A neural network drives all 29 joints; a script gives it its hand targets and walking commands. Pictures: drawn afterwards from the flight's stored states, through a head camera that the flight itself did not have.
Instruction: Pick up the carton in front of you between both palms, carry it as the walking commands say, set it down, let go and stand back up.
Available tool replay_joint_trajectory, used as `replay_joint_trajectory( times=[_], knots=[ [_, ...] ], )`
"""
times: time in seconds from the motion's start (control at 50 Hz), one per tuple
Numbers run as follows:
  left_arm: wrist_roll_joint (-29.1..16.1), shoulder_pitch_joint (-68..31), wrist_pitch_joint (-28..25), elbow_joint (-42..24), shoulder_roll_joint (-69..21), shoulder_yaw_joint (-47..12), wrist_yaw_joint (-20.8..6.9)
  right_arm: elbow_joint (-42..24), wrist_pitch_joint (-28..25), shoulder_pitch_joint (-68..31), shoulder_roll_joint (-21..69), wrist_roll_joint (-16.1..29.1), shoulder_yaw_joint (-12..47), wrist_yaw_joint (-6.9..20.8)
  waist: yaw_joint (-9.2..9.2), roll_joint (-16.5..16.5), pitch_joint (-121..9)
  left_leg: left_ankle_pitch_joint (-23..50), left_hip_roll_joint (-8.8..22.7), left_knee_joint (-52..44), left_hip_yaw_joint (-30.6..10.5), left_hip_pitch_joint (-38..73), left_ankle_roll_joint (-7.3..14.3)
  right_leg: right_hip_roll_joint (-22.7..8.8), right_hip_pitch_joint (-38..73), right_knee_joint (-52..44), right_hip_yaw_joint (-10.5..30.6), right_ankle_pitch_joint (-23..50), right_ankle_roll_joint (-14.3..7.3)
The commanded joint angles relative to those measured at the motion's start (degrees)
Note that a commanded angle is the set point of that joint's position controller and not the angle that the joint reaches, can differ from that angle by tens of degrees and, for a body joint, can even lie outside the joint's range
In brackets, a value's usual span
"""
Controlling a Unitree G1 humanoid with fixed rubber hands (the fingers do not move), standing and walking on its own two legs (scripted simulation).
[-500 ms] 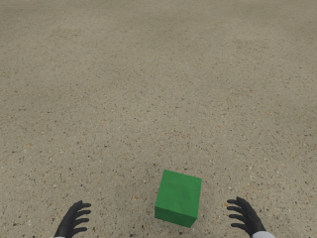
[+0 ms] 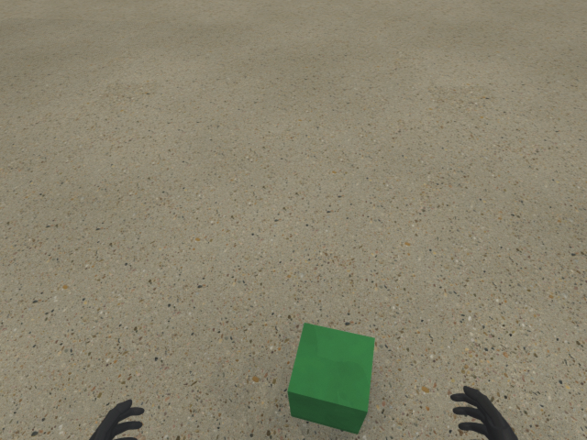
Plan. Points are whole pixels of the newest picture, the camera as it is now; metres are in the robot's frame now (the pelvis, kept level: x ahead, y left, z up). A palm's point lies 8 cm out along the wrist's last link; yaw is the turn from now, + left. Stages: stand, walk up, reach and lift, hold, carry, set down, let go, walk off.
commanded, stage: stand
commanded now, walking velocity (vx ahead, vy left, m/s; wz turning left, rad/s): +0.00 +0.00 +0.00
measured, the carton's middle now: (331, 378) +0.42 -0.09 -0.64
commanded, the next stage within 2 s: none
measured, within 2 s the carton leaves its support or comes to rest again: neither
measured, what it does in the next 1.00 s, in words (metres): stands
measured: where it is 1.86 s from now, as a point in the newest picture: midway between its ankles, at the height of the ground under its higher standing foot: outside the picture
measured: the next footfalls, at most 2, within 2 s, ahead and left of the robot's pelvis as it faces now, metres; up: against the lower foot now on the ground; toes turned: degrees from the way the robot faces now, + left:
none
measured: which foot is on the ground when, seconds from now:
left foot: down 0.00-1.00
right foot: down 0.00-1.00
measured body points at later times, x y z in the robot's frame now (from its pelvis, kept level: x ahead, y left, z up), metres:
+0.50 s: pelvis +0.03 -0.02 +0.00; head +0.04 -0.04 +0.45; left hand +0.14 +0.28 -0.09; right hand +0.17 -0.30 -0.11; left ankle -0.06 +0.12 -0.73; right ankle +0.03 -0.12 -0.73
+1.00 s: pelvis +0.01 -0.02 +0.01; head +0.01 -0.03 +0.46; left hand +0.10 +0.30 -0.09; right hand +0.12 -0.31 -0.11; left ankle -0.06 +0.12 -0.73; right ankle +0.03 -0.12 -0.73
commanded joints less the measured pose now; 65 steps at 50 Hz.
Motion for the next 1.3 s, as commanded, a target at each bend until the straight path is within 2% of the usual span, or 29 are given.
replay_joint_trajectory(
  times=[0.0,0.12,0.2,0.3,0.46,0.86,1.28],
  knots=[
    [-0.15,-3.27,-2.26,-2.34,9.04,2.94,0.0,-2.02,-3.42,-3.76,-7.32,0.13,-1.86,0.06,0.56,-3.52,0.1,-2.24,3.04,-6.96,-4.46,-7.58,0.84,-4.03,2.06,-6.74,4.83,-5.38,-1.07],
    [-0.63,-2.38,-2.73,1.15,10.82,3.17,0.5,2.58,-4.32,-1.42,-8.95,0.79,-1.35,-0.67,0.02,-4.89,-4.11,14.62,2.81,-3.79,-3.33,-1.72,0.02,-5.62,5.61,-5.1,5.08,11.22,-2.31],
    [-0.85,-1.77,-2.66,3.34,11.63,3.23,0.9,5.04,-4.34,-0.77,-9.76,0.95,-0.85,-1.25,0.23,-4.56,-5.04,19.4,3.21,-3.57,-3.34,-1.37,-0.3,-5.93,8.8,-3.83,4.51,18.34,-2.14],
    [-1.1,-2.34,-2.51,5.58,12.16,3.12,1.15,7.35,-4.36,-0.58,-10.44,1.16,-0.36,-1.67,0.45,-3.79,-4.97,22.09,3.55,-3.84,-3.43,-1.65,-0.46,-6.23,10.99,-3.56,4.4,21.71,-1.93],
    [-1.34,-4.38,-2.49,8.72,12.16,2.88,1.14,9.82,-4.59,-1.26,-11.14,1.33,0.14,-2.02,0.81,-2.66,-4.0,22.9,4.21,-5.71,-3.95,-1.5,-0.32,-6.17,12.38,-4.39,4.17,20.96,-1.73],
    [-1.77,-7.43,-2.61,15.62,13.64,2.24,0.57,16.08,-5.39,-2.71,-12.76,1.34,0.17,-1.65,1.16,-2.61,-0.45,15.61,5.38,-12.15,-5.28,-1.93,0.33,-6.48,12.42,-9.61,5.27,10.45,-1.6],
    [-2.24,-8.57,-2.83,20.37,15.22,1.19,0.42,20.57,-5.48,-3.52,-13.8,1.77,0.71,-1.34,1.15,-2.75,-0.14,14.36,5.86,-14.1,-5.28,-0.96,0.51,-7.14,12.68,-11.28,6.11,10.47,-1.78]
  ],
)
